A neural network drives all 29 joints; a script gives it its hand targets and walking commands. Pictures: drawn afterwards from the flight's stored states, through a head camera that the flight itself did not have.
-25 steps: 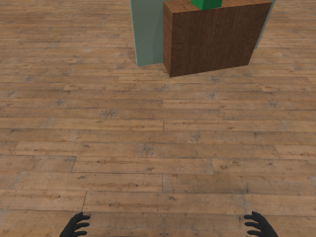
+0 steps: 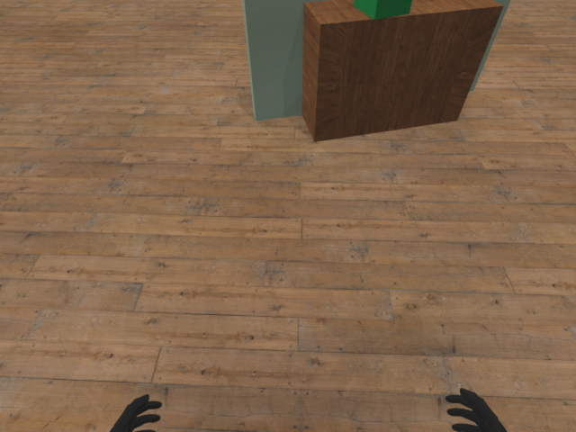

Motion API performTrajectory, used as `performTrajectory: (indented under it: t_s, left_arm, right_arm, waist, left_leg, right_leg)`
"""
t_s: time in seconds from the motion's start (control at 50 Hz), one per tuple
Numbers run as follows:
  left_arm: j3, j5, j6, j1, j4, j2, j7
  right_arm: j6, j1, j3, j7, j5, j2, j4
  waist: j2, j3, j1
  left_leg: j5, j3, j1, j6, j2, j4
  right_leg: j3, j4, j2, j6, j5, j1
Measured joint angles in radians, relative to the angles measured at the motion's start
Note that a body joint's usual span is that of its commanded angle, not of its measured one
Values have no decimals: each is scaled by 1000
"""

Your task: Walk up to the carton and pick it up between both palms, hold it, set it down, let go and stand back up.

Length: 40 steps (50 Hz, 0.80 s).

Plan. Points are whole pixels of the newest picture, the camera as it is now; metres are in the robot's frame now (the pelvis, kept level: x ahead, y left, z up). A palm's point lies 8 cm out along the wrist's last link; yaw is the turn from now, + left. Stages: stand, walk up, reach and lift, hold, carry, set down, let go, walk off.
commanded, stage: walk up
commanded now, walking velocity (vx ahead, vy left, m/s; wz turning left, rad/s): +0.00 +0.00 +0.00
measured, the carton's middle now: out of the picture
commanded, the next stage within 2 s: none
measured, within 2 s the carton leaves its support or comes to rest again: neither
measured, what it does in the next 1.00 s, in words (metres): walks ahead: left foot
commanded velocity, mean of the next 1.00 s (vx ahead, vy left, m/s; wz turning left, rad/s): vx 0.00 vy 0.00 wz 0.00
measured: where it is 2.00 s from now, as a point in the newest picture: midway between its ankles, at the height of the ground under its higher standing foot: (326, 259)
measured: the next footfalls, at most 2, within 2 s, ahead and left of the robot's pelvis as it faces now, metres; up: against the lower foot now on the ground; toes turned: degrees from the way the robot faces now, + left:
left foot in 0.60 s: +0.31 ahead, +0.14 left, +0.00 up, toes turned +13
right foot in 1.08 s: +0.62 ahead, -0.17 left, +0.00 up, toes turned +4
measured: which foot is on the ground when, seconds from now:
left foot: down 0.00-0.24, up 0.26-0.58, down 0.60-1.00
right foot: down 0.00-0.60, up 0.62-1.00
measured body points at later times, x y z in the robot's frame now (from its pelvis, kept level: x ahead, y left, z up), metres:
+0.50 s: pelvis +0.11 -0.01 +0.01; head +0.12 -0.01 +0.45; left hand +0.01 +0.26 -0.11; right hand +0.34 -0.23 -0.07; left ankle +0.24 +0.15 -0.69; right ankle +0.02 -0.12 -0.73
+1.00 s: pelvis +0.38 -0.04 +0.00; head +0.38 -0.02 +0.45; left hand +0.51 +0.24 -0.09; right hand +0.44 -0.33 -0.10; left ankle +0.28 +0.13 -0.73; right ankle +0.58 -0.17 -0.69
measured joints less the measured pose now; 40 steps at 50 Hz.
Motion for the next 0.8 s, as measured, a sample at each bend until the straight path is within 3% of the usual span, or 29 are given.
performTrajectory:
  t_s: [0.06, 0.1, 0.14, 0.24, 0.28, 0.32, 0.38, 0.48, 0.56, 0.6, 0.62, 0.66, 0.7, 0.74, 0.8]
  left_arm:
    - [1, 7, 0, 1, 1, 1, -3]
    - [15, 39, -2, 13, -11, 10, -25]
    - [32, 50, -10, 28, -20, 21, -47]
    - [56, 51, -26, 76, -10, 42, -65]
    - [53, 55, -41, 97, -1, 55, -56]
    - [48, 60, -48, 120, 33, 57, -38]
    - [41, 56, -43, 169, 101, 53, -19]
    - [36, 36, -36, 238, 177, 53, -19]
    - [31, 28, -25, 272, 189, 59, -23]
    - [25, 27, -17, 288, 180, 60, -22]
    - [20, 30, -11, 282, 175, 57, -21]
    - [11, 35, 9, 253, 146, 50, -27]
    - [17, 41, 25, 204, 102, 55, -33]
    - [28, 44, 25, 145, 56, 65, -42]
    - [41, 43, 22, 62, 13, 74, -70]
  right_arm:
    - [-1, 3, -2, 1, -3, 1, 2]
    - [-10, 37, -15, 7, -20, 3, 4]
    - [-15, 70, -27, 11, -30, -5, 17]
    - [-5, 124, -53, 19, -33, -34, 61]
    - [4, 134, -61, 15, -26, -30, 68]
    - [2, 122, -61, 12, -21, -29, 60]
    - [-10, 76, -61, 20, -20, -30, 34]
    - [-15, -24, -55, 32, -18, -5, -10]
    - [-24, -86, -46, 25, -24, 25, -47]
    - [-38, -100, -40, 11, -33, 27, -71]
    - [-46, -105, -38, 1, -41, 26, -77]
    - [-48, -88, -26, -26, -45, 16, -70]
    - [-42, -43, -22, -47, -35, 14, -38]
    - [-45, 10, -24, -52, -32, 10, 2]
    - [-65, 85, -30, -45, -31, -5, 59]
  waist:
    - [0, -2, -1]
    - [-8, -25, -2]
    - [-16, -43, 3]
    - [-10, -56, 9]
    - [-23, -54, 25]
    - [-30, -40, 50]
    - [-21, -21, 79]
    - [-24, 7, 115]
    - [-43, 21, 132]
    - [-50, 24, 123]
    - [-52, 39, 105]
    - [-40, 61, 73]
    - [-44, 66, 49]
    - [-59, 64, 26]
    - [-80, 45, -11]
  left_leg:
    - [-18, -3, -4, 4, -1, 9]
    - [-149, -13, -22, 30, -9, 57]
    - [-187, -24, -28, 42, -12, 73]
    - [-195, -60, -7, 26, 7, 77]
    - [-240, -51, -56, 12, -5, 188]
    - [-204, -27, -135, 17, -15, 309]
    - [-108, 9, -238, 9, 7, 355]
    - [71, 58, -301, 8, 38, 196]
    - [101, 108, -240, 37, 18, 60]
    - [106, 126, -181, 64, -7, 11]
    - [134, 127, -185, 72, -15, 49]
    - [66, 112, -181, 72, -10, 145]
    - [12, 100, -126, 60, 1, 136]
    - [12, 92, -62, 48, 13, 83]
    - [9, 81, 21, 40, 25, 3]
  right_leg:
    - [-3, 9, -1, -3, -21, -3]
    - [-12, 62, -6, -27, -190, -18]
    - [-23, 92, -7, -41, -244, -26]
    - [-61, 33, 13, -52, -150, 27]
    - [-85, -3, 1, -55, -84, 57]
    - [-104, -34, -16, -52, -65, 96]
    - [-125, -103, -27, -47, -76, 169]
    - [-150, -177, -39, -24, -98, 275]
    - [-162, -133, -57, -6, -189, 324]
    - [-162, -10, -78, -12, -270, 305]
    - [-149, 131, -93, -23, -300, 264]
    - [-68, 461, -63, -24, -266, 133]
    - [-18, 678, -46, -17, -182, -11]
    - [0, 725, -62, -4, -107, -144]
    - [31, 648, -101, 18, -26, -297]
